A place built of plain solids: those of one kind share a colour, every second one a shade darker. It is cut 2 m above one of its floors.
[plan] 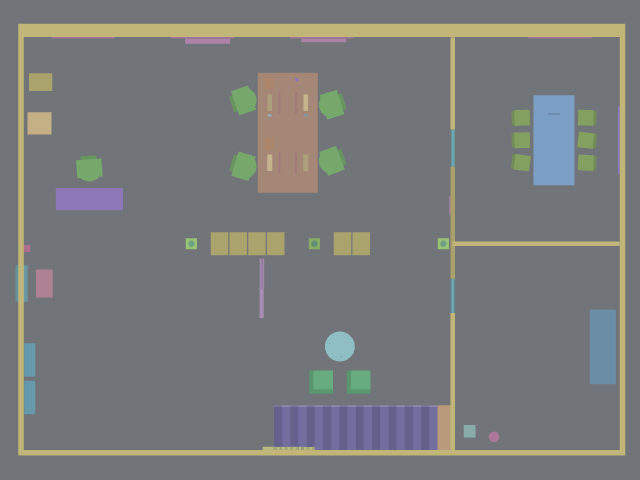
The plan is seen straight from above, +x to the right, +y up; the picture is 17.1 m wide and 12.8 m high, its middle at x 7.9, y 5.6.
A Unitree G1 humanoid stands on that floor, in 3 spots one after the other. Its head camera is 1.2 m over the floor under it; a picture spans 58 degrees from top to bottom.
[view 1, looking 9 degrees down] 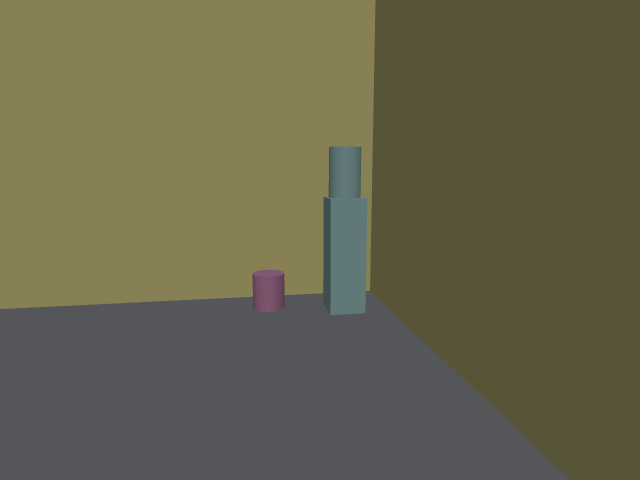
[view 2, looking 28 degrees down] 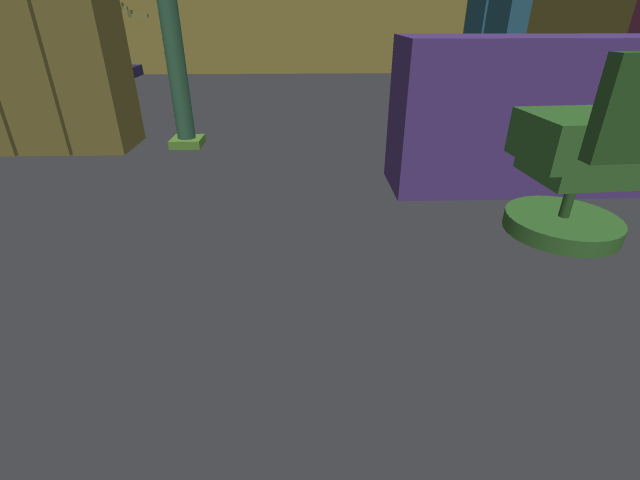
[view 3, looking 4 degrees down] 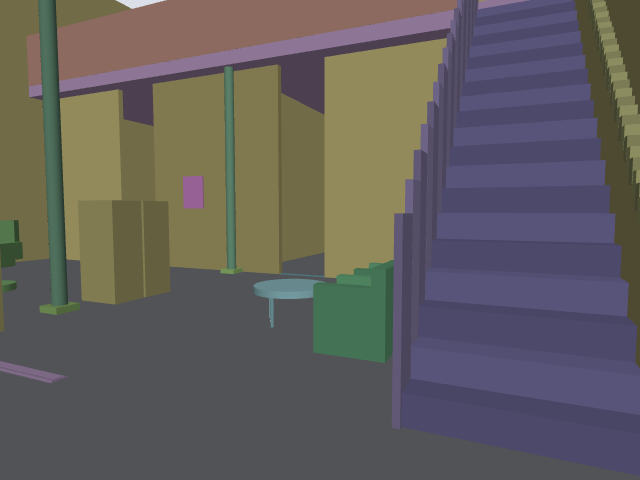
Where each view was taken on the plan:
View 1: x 12.74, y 4.11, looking -100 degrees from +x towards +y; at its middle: wall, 4.23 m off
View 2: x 3.30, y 9.81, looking -92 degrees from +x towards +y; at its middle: ground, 2.56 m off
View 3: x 4.37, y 0.61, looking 24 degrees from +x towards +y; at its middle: wall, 11.90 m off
